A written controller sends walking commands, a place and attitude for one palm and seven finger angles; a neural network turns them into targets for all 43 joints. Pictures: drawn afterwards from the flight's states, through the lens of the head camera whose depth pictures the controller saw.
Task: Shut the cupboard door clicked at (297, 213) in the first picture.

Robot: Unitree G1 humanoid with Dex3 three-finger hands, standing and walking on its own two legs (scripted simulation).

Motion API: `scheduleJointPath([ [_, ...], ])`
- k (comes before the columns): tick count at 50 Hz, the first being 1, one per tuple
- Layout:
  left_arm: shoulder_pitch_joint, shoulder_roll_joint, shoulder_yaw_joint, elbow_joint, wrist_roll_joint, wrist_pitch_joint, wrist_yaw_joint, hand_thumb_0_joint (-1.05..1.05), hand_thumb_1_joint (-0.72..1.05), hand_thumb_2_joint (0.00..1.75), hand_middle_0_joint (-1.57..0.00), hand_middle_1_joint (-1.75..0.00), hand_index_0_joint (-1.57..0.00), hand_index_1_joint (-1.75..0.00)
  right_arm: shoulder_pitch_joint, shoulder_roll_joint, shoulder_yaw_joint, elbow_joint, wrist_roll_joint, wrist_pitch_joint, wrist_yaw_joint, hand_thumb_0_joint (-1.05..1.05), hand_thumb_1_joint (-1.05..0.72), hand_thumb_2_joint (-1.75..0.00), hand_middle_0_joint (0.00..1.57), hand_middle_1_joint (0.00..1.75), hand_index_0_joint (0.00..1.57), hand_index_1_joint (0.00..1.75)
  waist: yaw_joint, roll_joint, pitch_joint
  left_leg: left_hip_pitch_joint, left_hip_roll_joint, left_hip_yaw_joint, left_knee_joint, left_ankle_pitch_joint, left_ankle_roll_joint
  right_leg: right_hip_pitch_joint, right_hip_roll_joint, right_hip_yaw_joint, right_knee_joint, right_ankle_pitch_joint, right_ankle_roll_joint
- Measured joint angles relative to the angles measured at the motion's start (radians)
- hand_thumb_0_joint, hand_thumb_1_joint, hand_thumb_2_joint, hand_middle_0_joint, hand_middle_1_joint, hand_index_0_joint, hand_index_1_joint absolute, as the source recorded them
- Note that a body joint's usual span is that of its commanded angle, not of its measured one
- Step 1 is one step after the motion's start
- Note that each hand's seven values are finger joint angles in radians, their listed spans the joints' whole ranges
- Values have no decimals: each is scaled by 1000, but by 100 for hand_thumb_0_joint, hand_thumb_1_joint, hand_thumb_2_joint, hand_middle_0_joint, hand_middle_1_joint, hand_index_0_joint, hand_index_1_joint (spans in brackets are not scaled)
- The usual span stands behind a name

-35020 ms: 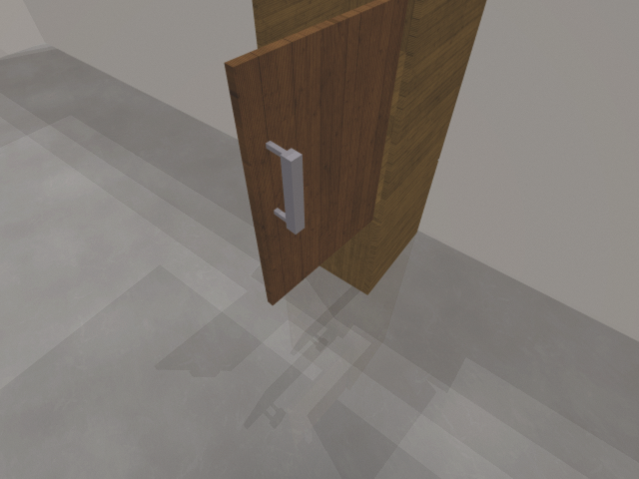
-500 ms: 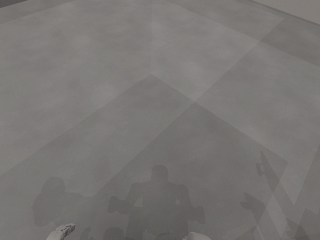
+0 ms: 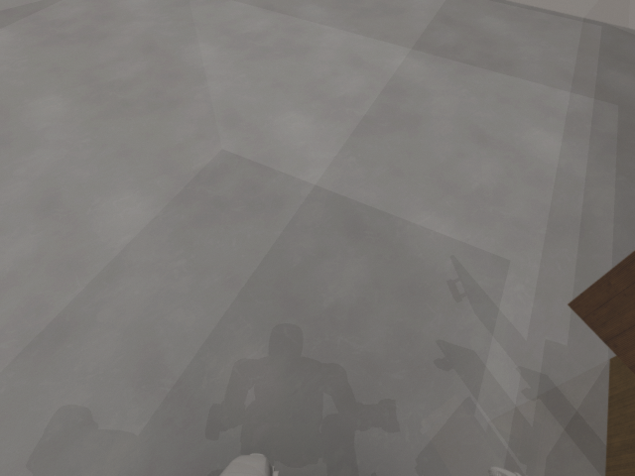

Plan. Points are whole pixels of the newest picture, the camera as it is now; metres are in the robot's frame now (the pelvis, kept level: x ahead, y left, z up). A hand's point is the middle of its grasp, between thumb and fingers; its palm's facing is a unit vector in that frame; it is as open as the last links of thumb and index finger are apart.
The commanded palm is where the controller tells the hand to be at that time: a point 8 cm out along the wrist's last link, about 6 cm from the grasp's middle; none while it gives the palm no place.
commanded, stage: turn to face it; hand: left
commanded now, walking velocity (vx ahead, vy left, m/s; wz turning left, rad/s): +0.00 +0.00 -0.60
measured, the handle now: out of the picture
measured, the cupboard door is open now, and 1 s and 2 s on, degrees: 54 54 54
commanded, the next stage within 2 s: take the last steps up to it in 1.54 s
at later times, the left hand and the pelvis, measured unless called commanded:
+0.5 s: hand (215, 436) +0.18 +0.16 -0.16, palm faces -0.32 -0.91 -0.27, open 7.4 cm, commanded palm none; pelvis +0.00 +0.00 -0.01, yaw -19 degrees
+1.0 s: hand (231, 431) +0.19 +0.15 -0.18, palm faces -0.51 -0.84 -0.20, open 7.4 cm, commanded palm none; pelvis +0.03 +0.01 -0.01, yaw -35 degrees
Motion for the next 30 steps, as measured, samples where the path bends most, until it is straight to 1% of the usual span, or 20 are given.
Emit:
scheduleJointPath([
  [1, 2, 5, 3, 3, 0, 4, 0, 0, 90, 90, -21, -30, -20, -30, -5, 6, 3, -5, 2, -5, -1, 0, -91, -89, 20, 30, 20, 30, 3, -8, -2, 25, -8, 0, -59, 12, 4, -9, 2, 13, 12, -4, 6],
  [2, 5, 11, 7, 6, -1, 8, 1, 0, 90, 90, -21, -30, -20, -30, -7, 11, 6, -11, 4, -12, -2, 0, -91, -89, 20, 30, 20, 30, 4, -16, -6, 57, -15, 2, -136, 48, 8, -21, 5, 26, 28, -11, 14],
  [3, 10, 15, 9, 7, -5, 13, 1, 0, 90, 90, -21, -30, -20, -30, -4, 12, 12, -19, 5, -22, -3, 0, -91, -89, 20, 30, 20, 30, 4, -15, -14, 97, -12, 2, -230, 91, 15, -37, 14, 35, 52, -21, 23],
  [4, 7, 24, 14, 10, -11, 20, 1, 0, 90, 90, -21, -30, -20, -30, -5, 19, 15, -22, 1, -33, -5, 0, -91, -89, 20, 30, 20, 30, 3, -25, -15, 105, -15, 12, -258, 122, 49, -59, 16, 44, 95, -56, 24],
  [5, 1, 35, 18, 15, -13, 26, -1, 0, 90, 90, -21, -30, -20, -30, -6, 28, 21, -25, -3, -37, -6, 0, -91, -89, 20, 30, 20, 30, 6, -38, -8, 107, -16, 30, -249, 127, 73, -86, 11, 36, 172, -133, 28],
  [6, -3, 44, 22, 16, -12, 31, -3, 0, 90, 90, -21, -30, -20, -30, -4, 34, 29, -30, -8, -38, -6, 0, -91, -89, 20, 30, 20, 30, 9, -44, -3, 114, -10, 46, -244, 122, 89, -116, 8, 16, 267, -198, 35],
  [7, -5, 52, 26, 17, -8, 35, -7, 0, 91, 90, -20, -30, -20, -30, 1, 41, 35, -33, -13, -39, -7, 0, -91, -89, 20, 30, 20, 30, 10, -45, 0, 124, -1, 60, -251, 120, 96, -145, 5, -6, 361, -229, 44],
  [9, -13, 67, 36, 17, -3, 39, -17, 0, 91, 90, -20, -30, -20, -30, 16, 50, 45, -36, -19, -40, -11, 0, -91, -89, 20, 30, 20, 30, 8, -42, 3, 149, 17, 79, -283, 128, 99, -187, -10, -44, 515, -233, 60],
  [10, -17, 73, 40, 14, -3, 39, -22, 0, 91, 90, -20, -30, -20, -30, 24, 53, 48, -35, -19, -39, -12, 0, -91, -89, 20, 30, 20, 30, 8, -38, 4, 160, 25, 88, -300, 135, 98, -200, -21, -59, 564, -224, 68],
  [13, -28, 83, 46, 5, -5, 40, -29, 0, 91, 90, -20, -30, -20, -30, 43, 54, 48, -27, -20, -40, -14, 0, -91, -89, 20, 30, 20, 30, 6, -22, 6, 184, 49, 120, -335, 149, 95, -211, -54, -83, 618, -196, 84],
  [16, -43, 86, 47, 0, -6, 44, -32, 0, 91, 90, -20, -30, -19, -30, 62, 51, 42, -14, -19, -42, -12, 0, -91, -89, 20, 30, 20, 30, -2, -7, 7, 198, 69, 154, -345, 147, 89, -192, -83, -96, 574, -186, 91],
  [20, -70, 77, 40, -6, -6, 44, -34, 0, 91, 90, -20, -30, -19, -30, 84, 34, 27, 6, -21, -38, -5, 0, -91, -89, 20, 30, 21, 30, -21, 16, 13, 203, 99, 201, -318, 125, 73, -130, -101, -125, 401, -193, 84],
  [22, -84, 69, 33, -10, -6, 39, -35, 0, 91, 90, -20, -30, -19, -30, 94, 19, 18, 17, -22, -34, -1, 0, -91, -89, 20, 30, 20, 30, -31, 31, 15, 198, 117, 223, -285, 105, 60, -91, -98, -142, 304, -184, 73],
  [23, -90, 64, 30, -14, -6, 35, -36, 0, 91, 90, -20, -30, -19, -30, 99, 10, 13, 22, -21, -32, 1, 0, -91, -89, 20, 30, 20, 30, -35, 38, 14, 193, 126, 235, -263, 91, 52, -65, -94, -151, 244, -158, 66],
  [24, -93, 61, 25, -19, -7, 28, -37, 0, 91, 90, -20, -30, -19, -30, 107, 0, 9, 26, -19, -29, 4, 0, -91, -89, 20, 30, 20, 30, -38, 45, 11, 185, 136, 244, -231, 73, 42, -32, -89, -160, 164, -102, 58],
  [25, -92, 60, 19, -26, -5, 15, -36, 0, 91, 90, -20, -30, -19, -30, 118, -9, 3, 28, -15, -25, 7, 0, -91, -89, 20, 30, 20, 30, -39, 47, 3, 166, 144, 249, -181, 49, 34, -1, -88, -160, 94, -57, 40],
  [26, -97, 49, 15, -24, -4, 1, -30, 0, 91, 90, -20, -30, -19, -30, 113, -25, -3, 37, -12, -15, 8, 0, -91, -89, 20, 30, 20, 30, -39, 67, 7, 133, 149, 216, -96, -17, 25, -10, -73, -158, 109, -73, 24],
  [27, -99, 37, 7, -24, -6, -9, -24, 0, 91, 90, -20, -30, -19, -30, 105, -38, -7, 45, -10, -2, 5, 0, -91, -89, 20, 30, 20, 30, -43, 82, 11, 92, 133, 163, 8, -77, 21, -18, -64, -153, 130, -92, 12],
  [28, -97, 26, 0, -24, -8, -14, -18, 0, 91, 90, -20, -30, -19, -30, 98, -48, -10, 50, -8, 10, 1, 0, -91, -89, 20, 30, 20, 30, -49, 91, 13, 51, 111, 117, 108, -100, 18, -17, -58, -149, 132, -100, 4],
  [30, -86, 12, -6, -26, -9, -14, -6, 0, 91, 90, -20, -30, -20, -30, 82, -54, -13, 54, -7, 20, -2, 1, -91, -89, 20, 30, 20, 30, -48, 87, 12, -16, 77, 74, 248, -81, 11, -5, -53, -129, 99, -86, -3],
])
